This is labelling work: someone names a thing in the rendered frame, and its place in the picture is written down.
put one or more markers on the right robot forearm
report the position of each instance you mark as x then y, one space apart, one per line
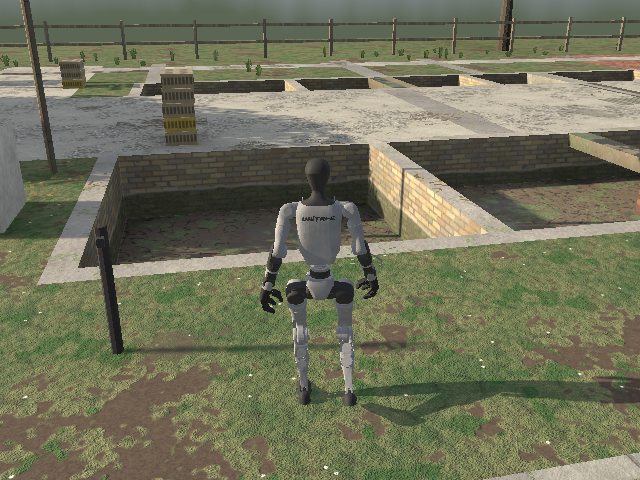
367 264

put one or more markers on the robot right hand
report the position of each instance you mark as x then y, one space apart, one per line
367 284

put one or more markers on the left robot upper arm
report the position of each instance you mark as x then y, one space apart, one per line
287 211

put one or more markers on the left robot forearm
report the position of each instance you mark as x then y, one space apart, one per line
272 269

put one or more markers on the robot right foot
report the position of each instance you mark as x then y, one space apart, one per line
349 399

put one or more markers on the humanoid robot head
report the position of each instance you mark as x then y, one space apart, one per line
317 172

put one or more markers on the robot left hand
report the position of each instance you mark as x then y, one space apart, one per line
265 299

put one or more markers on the right robot upper arm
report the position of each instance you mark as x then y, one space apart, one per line
350 211

